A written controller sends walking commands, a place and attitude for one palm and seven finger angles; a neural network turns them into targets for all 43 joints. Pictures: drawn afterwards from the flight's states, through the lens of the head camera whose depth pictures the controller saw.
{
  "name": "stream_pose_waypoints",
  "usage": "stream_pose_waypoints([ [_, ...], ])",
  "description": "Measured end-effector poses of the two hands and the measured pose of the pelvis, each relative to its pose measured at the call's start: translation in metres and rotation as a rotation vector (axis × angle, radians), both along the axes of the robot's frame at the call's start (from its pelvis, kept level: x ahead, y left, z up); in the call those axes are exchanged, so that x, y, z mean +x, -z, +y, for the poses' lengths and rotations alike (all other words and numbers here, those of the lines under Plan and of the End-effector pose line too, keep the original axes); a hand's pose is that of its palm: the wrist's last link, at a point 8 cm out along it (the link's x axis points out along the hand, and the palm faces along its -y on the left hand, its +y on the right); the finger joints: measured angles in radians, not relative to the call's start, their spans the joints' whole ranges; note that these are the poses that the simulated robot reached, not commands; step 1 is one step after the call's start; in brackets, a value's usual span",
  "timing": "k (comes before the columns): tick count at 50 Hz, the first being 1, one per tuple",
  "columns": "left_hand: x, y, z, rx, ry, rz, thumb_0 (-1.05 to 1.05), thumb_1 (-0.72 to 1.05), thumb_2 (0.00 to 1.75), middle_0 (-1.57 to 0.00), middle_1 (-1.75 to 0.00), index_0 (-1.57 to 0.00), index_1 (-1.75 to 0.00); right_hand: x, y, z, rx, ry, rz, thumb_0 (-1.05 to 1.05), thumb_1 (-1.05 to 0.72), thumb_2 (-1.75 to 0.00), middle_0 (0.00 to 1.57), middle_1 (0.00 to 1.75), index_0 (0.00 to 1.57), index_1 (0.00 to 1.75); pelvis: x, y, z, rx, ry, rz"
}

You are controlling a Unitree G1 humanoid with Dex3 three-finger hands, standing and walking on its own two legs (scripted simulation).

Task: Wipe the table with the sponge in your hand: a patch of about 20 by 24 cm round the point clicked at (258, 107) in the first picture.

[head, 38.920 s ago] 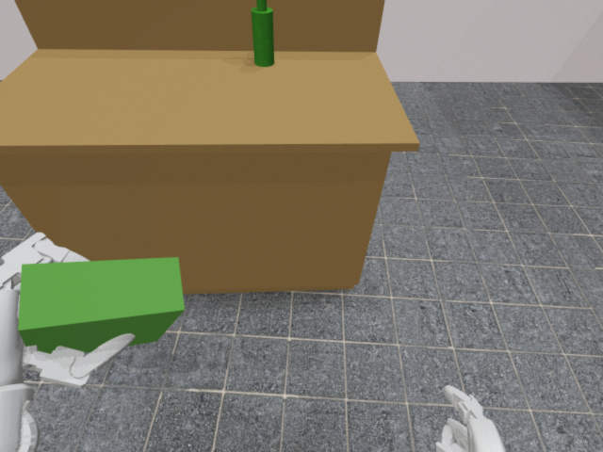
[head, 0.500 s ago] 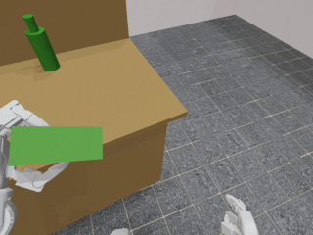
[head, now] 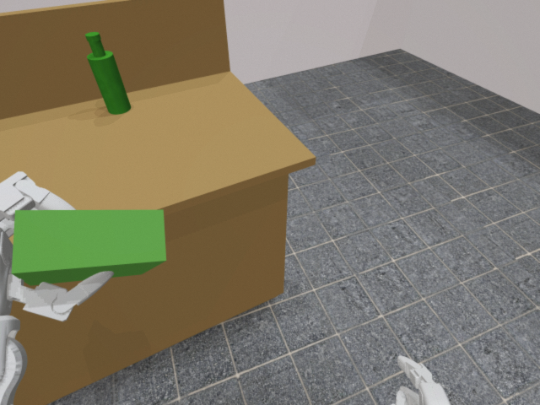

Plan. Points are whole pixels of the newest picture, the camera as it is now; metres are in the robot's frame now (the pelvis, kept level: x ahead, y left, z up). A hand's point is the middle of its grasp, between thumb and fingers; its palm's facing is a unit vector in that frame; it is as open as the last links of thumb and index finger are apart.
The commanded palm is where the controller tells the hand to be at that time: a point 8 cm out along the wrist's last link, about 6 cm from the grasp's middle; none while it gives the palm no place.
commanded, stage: stop stepping back and stand still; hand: left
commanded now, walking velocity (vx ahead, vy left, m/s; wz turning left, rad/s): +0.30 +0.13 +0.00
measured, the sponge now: (113, 248) +0.24 +0.19 +0.19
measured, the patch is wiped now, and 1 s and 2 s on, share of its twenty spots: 0.90 0.90 0.90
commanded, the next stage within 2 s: stand and wait in 0.64 s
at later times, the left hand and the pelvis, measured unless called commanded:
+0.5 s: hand (67, 330) +0.14 +0.18 +0.21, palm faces +0.33 -0.86 -0.38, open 9.6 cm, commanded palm +0.08 +0.24 +0.23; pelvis -0.09 -0.03 +0.01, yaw -1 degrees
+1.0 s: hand (59, 320) +0.15 +0.20 +0.20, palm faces +0.39 -0.84 -0.37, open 9.6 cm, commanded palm +0.10 +0.25 +0.23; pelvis -0.07 -0.03 +0.01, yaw -1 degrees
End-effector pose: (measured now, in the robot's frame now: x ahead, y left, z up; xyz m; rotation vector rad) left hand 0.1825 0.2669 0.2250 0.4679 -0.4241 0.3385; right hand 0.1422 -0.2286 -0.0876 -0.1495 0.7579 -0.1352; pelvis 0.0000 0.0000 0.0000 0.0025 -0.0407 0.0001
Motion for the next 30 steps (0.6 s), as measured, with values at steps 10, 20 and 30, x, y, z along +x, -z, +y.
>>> stream_pose_waypoints([
  [10, -0.045, 0.01, 0.0, 0.018, 0.064, 0.019, -0.02, -0.49, 1.06, -0.77, -1.37, -0.81, -1.39, -0.089, -0.025, -0.025, -0.087, 0.101, -0.038, 0.01, -0.9, -0.9, 0.2, 0.3, 0.2, 0.3, -0.055, -0.001, -0.002, 0.002, 0.079, 0.022],
  [20, -0.07, -0.013, -0.019, 0.011, 0.002, -0.014, -0.01, -0.49, 1.06, -0.76, -1.38, -0.8, -1.4, -0.136, -0.013, -0.035, -0.022, 0.081, 0.057, 0.01, -0.9, -0.9, 0.2, 0.3, 0.2, 0.3, -0.075, -0.015, -0.028, -0.031, 0.051, 0.047],
  [30, -0.091, 0.0, -0.043, 0.011, 0.08, 0.029, -0.02, -0.49, 1.06, -0.77, -1.37, -0.81, -1.39, -0.115, -0.019, -0.061, -0.071, 0.085, 0.034, 0.01, -0.9, -0.9, 0.2, 0.3, 0.2, 0.3, -0.088, -0.01, -0.035, -0.021, 0.049, 0.023],
])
